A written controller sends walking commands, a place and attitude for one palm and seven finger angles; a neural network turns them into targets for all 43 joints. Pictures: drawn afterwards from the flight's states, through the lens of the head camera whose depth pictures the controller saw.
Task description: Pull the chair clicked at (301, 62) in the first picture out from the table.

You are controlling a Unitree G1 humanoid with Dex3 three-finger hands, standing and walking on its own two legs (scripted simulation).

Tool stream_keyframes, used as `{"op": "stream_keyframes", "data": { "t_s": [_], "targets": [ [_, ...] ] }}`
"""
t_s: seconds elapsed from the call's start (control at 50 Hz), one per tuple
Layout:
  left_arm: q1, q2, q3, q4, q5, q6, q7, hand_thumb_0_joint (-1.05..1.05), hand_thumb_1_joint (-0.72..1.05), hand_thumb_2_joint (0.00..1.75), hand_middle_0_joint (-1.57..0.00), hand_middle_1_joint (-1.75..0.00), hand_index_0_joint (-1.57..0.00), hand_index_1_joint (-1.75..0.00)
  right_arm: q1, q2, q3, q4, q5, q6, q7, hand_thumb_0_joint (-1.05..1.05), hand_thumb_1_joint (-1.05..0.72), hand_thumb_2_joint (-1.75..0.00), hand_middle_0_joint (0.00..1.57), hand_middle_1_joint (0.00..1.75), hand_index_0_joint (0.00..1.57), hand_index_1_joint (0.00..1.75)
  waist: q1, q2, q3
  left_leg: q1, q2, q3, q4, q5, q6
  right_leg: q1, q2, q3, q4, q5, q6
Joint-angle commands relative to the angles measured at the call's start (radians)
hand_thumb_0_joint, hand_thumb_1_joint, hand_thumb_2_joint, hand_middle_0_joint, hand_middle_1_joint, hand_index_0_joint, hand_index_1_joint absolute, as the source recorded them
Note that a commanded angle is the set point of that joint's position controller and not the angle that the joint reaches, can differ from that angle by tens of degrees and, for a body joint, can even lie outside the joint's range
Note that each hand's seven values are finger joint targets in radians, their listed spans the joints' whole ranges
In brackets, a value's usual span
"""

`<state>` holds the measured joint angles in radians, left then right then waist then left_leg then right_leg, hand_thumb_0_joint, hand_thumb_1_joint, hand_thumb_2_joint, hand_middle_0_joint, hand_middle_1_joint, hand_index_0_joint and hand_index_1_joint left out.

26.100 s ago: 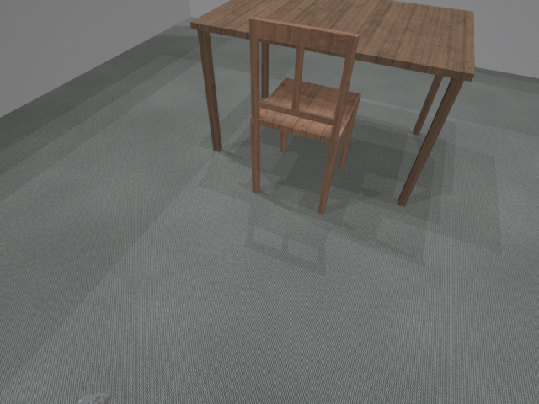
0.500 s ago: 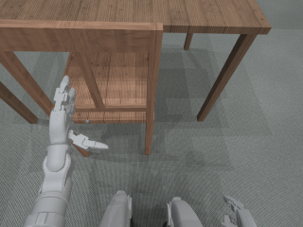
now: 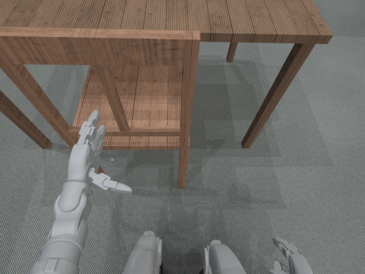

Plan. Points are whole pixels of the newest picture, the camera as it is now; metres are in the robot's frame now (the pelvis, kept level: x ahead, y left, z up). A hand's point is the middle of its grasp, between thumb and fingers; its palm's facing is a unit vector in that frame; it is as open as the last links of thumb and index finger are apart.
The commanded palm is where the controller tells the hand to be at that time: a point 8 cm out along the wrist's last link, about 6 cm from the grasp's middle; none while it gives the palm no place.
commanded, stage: aim the fingers beside a spindle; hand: left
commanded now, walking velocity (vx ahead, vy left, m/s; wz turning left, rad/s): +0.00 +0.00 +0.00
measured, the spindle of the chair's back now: (114, 101) +0.51 +0.18 +0.02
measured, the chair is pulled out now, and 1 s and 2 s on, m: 0.00 0.00 0.00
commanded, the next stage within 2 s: push the fingers through the gap in 0.68 s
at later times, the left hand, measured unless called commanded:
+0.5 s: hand (116, 159) +0.35 +0.15 +0.03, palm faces +0.02 -1.00 +0.01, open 16.9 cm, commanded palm +0.34 +0.21 +0.03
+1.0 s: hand (114, 147) +0.38 +0.16 +0.02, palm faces +0.05 -1.00 -0.06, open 16.9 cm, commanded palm +0.35 +0.21 +0.02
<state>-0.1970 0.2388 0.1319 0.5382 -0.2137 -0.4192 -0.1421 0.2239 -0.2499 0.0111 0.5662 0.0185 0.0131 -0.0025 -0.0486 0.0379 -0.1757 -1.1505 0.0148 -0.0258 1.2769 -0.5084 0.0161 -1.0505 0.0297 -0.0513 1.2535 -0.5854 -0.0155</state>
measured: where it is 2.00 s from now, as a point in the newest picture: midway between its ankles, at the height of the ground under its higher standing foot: outside the picture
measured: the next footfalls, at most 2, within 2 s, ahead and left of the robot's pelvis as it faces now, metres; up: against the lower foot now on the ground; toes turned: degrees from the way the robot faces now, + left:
none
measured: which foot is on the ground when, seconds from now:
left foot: down 0.00-1.00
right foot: down 0.00-1.00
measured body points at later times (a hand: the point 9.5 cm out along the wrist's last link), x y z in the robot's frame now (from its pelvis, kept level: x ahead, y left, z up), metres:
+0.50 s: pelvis +0.00 +0.01 +0.00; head +0.11 +0.03 +0.44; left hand +0.34 +0.21 +0.03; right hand +0.13 -0.24 -0.11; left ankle +0.05 +0.11 -0.62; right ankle +0.01 -0.12 -0.62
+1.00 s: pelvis -0.01 +0.00 -0.01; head +0.10 +0.02 +0.43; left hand +0.37 +0.22 +0.03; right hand +0.14 -0.25 -0.12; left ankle +0.05 +0.11 -0.62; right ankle +0.01 -0.12 -0.62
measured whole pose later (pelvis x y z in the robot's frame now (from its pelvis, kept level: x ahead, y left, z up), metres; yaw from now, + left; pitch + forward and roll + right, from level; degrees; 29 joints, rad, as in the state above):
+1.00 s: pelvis -0.01 +0.00 -0.01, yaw +0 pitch +22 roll -3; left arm -0.30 0.24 0.14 0.56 -0.12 -0.48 -0.03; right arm 0.19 -0.24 0.02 0.58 -0.01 0.02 0.00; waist -0.07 0.03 -0.17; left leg -1.19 0.01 -0.03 1.31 -0.51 0.02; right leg -1.08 0.03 -0.06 1.29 -0.59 -0.01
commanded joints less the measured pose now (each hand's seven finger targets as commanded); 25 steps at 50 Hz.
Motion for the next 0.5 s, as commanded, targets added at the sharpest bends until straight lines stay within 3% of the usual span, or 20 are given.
{"op": "stream_keyframes", "data": {
  "t_s": [0.0, 0.06, 0.08, 0.12, 0.16, 0.24, 0.26, 0.28, 0.32, 0.34, 0.4, 0.48],
  "targets": [
    [-0.313, 0.111, 0.031, -0.401, -0.001, -0.13, 0.017, 0.0, -0.5, 0.3, -0.06, -0.08, -0.06, -0.08, 0.014, -0.15, -0.073, -0.111, -0.008, -0.057, -0.03, 0.0, -0.9, -0.9, 0.2, 0.3, 0.2, 0.3, -0.026, 0.032, -0.427, 0.401, 0.001, -0.027, -0.139, 0.26, 0.011, 0.112, -0.008, 0.033, -0.185, 0.279, -0.013],
    [-0.343, 0.201, 0.128, -0.448, 0.046, -0.202, 0.116, 0.0, -0.5, 0.3, -0.06, -0.08, -0.06, -0.08, 0.015, -0.134, -0.063, -0.083, -0.029, -0.069, -0.027, 0.0, -0.9, -0.9, 0.2, 0.3, 0.2, 0.3, -0.009, 0.092, -0.439, 0.443, 0.003, -0.036, -0.136, 0.316, 0.001, 0.088, -0.004, 0.024, -0.153, 0.288, -0.016],
    [-0.336, 0.245, 0.166, -0.432, 0.064, -0.209, 0.143, 0.0, -0.5, 0.3, -0.06, -0.08, -0.06, -0.08, 0.019, -0.139, -0.062, -0.075, -0.035, -0.067, -0.026, 0.0, -0.9, -0.9, 0.2, 0.3, 0.2, 0.3, -0.009, 0.085, -0.432, 0.425, 0.004, -0.041, -0.132, 0.318, 0.002, 0.082, -0.001, 0.019, -0.142, 0.286, -0.016],
    [-0.271, 0.199, 0.15, -0.3, 0.084, -0.195, 0.154, 0.0, -0.5, 0.3, -0.06, -0.08, -0.06, -0.08, 0.003, -0.128, -0.056, -0.072, -0.035, -0.057, -0.018, 0.0, -0.9, -0.9, 0.2, 0.3, 0.2, 0.3, -0.017, 0.045, -0.371, 0.364, 0.0, -0.03, -0.135, 0.267, 0.001, 0.081, -0.002, 0.02, -0.15, 0.262, -0.013],
    [-0.21, 0.147, 0.11, -0.201, 0.086, -0.152, 0.128, 0.0, -0.5, 0.3, -0.06, -0.08, -0.06, -0.08, 0.003, -0.135, -0.056, -0.079, -0.031, -0.048, -0.01, 0.0, -0.9, -0.9, 0.2, 0.3, 0.2, 0.3, -0.015, 0.041, -0.353, 0.333, -0.005, -0.021, -0.144, 0.221, -0.001, 0.092, 0.0, 0.02, -0.161, 0.242, -0.014],
    [-0.095, 0.032, -0.002, -0.09, 0.032, -0.032, 0.008, 0.0, -0.5, 0.3, -0.06, -0.08, -0.06, -0.08, 0.014, -0.156, -0.058, -0.119, -0.003, -0.027, -0.005, 0.0, -0.9, -0.9, 0.2, 0.3, 0.2, 0.3, -0.018, -0.031, -0.32, 0.299, -0.005, -0.011, -0.169, 0.195, 0.001, 0.135, 0.001, 0.018, -0.199, 0.253, -0.017],
    [-0.108, -0.014, -0.054, -0.108, 0.02, -0.017, -0.015, 0.0, -0.5, 0.3, -0.06, -0.08, -0.06, -0.08, 0.016, -0.155, -0.059, -0.126, 0.002, -0.025, -0.005, 0.0, -0.9, -0.9, 0.2, 0.3, 0.2, 0.3, -0.029, -0.035, -0.317, 0.312, -0.005, -0.013, -0.171, 0.205, 0.004, 0.135, -0.001, 0.015, -0.206, 0.263, -0.016],
    [-0.118, -0.028, -0.06, -0.154, -0.001, -0.019, -0.028, 0.0, -0.5, 0.3, -0.06, -0.08, -0.06, -0.08, 0.016, -0.152, -0.062, -0.137, 0.004, -0.03, -0.005, 0.0, -0.9, -0.9, 0.2, 0.3, 0.2, 0.3, -0.03, -0.033, -0.344, 0.33, -0.004, -0.017, -0.163, 0.226, 0.008, 0.139, -0.002, 0.015, -0.203, 0.278, -0.017],
    [-0.185, 0.009, -0.044, -0.278, -0.007, -0.053, -0.017, 0.0, -0.5, 0.3, -0.06, -0.08, -0.06, -0.08, 0.015, -0.151, -0.068, -0.135, 0.003, -0.036, -0.012, 0.0, -0.9, -0.9, 0.2, 0.3, 0.2, 0.3, -0.027, -0.007, -0.377, 0.381, 0.003, -0.028, -0.16, 0.262, 0.006, 0.119, -0.005, 0.012, -0.192, 0.289, -0.016],
    [-0.218, 0.05, -0.006, -0.359, -0.007, -0.084, 0.007, 0.0, -0.5, 0.3, -0.06, -0.08, -0.06, -0.08, 0.016, -0.147, -0.072, -0.132, -0.003, -0.041, -0.016, 0.0, -0.9, -0.9, 0.2, 0.3, 0.2, 0.3, -0.018, 0.005, -0.42, 0.412, 0.005, -0.031, -0.156, 0.288, 0.005, 0.124, -0.005, 0.014, -0.186, 0.3, -0.014],
    [-0.309, 0.167, 0.088, -0.508, 0.027, -0.177, 0.107, 0.0, -0.5, 0.3, -0.06, -0.08, -0.06, -0.08, 0.02, -0.142, -0.068, -0.105, -0.024, -0.057, -0.022, 0.0, -0.9, -0.9, 0.2, 0.3, 0.2, 0.3, -0.012, 0.074, -0.461, 0.484, 0.009, -0.048, -0.153, 0.344, -0.001, 0.092, -0.001, 0.014, -0.162, 0.303, -0.015],
    [-0.228, 0.163, 0.102, -0.359, 0.1, -0.197, 0.167, 0.0, -0.5, 0.3, -0.06, -0.08, -0.06, -0.08, 0.017, -0.136, -0.062, -0.076, -0.038, -0.053, -0.007, 0.0, -0.9, -0.9, 0.2, 0.3, 0.2, 0.3, -0.018, 0.058, -0.37, 0.413, 0.008, -0.053, -0.15, 0.3, -0.007, 0.052, 0.0, 0.002, -0.14, 0.26, -0.019]
  ]
}}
